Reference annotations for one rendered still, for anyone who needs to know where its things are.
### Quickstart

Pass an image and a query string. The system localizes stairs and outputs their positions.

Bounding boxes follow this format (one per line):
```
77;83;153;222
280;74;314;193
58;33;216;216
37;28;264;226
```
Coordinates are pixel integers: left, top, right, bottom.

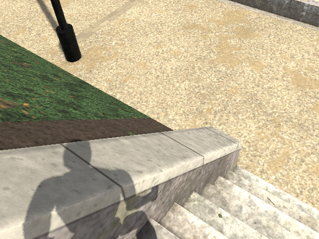
134;165;319;239

